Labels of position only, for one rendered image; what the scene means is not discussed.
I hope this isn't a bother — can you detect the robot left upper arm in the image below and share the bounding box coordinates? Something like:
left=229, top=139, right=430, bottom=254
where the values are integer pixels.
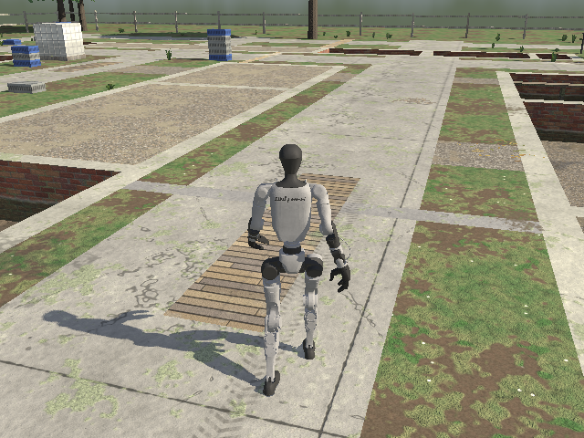
left=250, top=183, right=272, bottom=231

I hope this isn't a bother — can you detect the robot left hand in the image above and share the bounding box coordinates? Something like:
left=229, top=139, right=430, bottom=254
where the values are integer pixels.
left=248, top=235, right=269, bottom=250

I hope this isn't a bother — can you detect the robot foot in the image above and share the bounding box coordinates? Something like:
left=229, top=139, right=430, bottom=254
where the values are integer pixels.
left=303, top=339, right=315, bottom=360
left=263, top=370, right=280, bottom=396

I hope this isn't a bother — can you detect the robot right hand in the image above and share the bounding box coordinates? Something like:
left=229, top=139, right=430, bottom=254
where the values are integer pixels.
left=329, top=262, right=350, bottom=292

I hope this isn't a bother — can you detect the robot right upper arm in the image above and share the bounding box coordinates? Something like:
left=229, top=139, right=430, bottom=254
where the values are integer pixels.
left=310, top=183, right=334, bottom=235

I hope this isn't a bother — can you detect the robot right forearm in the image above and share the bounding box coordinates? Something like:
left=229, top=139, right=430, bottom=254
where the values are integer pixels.
left=326, top=221, right=347, bottom=268

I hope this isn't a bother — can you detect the right robot foot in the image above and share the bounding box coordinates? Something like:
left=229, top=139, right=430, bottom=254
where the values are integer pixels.
left=303, top=339, right=315, bottom=360

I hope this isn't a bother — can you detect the left robot foot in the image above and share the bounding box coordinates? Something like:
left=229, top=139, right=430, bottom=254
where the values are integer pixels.
left=263, top=370, right=280, bottom=396

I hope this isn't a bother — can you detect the robot left forearm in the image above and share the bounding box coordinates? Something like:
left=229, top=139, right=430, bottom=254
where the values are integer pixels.
left=247, top=217, right=260, bottom=242

